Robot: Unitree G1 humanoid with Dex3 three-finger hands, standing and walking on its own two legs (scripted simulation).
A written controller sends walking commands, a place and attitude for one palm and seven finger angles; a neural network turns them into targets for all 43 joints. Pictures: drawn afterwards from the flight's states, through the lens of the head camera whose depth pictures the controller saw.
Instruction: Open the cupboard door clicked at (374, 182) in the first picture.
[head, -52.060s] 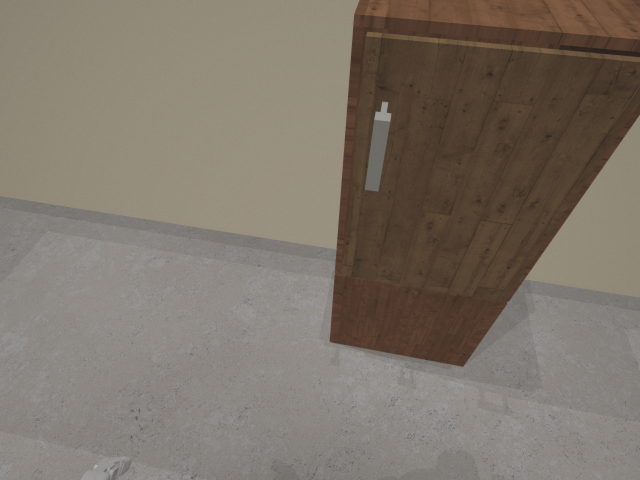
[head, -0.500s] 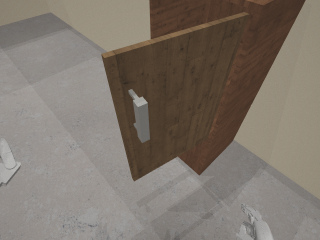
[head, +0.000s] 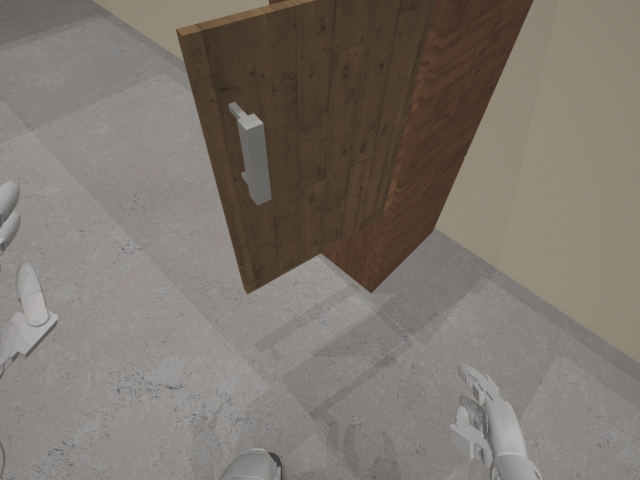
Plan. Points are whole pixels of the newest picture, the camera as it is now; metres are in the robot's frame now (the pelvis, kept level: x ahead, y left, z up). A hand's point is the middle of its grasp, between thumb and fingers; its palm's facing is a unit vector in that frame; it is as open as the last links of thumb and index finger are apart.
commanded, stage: stop stepping back and stand still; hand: left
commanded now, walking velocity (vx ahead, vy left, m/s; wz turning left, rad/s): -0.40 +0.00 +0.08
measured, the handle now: (248, 154) +0.52 +0.16 +0.09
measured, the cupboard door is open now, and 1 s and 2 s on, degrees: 78 78 78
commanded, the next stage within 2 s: let the arm hang, fingers relaxed in 0.86 s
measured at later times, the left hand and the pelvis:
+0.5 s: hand out of the picture +0.09 +0.25 +0.17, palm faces +0.48 -0.76 -0.44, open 7.4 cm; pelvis -0.09 -0.02 +0.00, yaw +2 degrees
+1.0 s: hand out of the picture +0.08 +0.26 +0.14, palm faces +0.38 -0.77 -0.50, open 7.4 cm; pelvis -0.10 +0.00 +0.00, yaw +4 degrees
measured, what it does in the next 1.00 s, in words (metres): walks backwards: left foot, then left foot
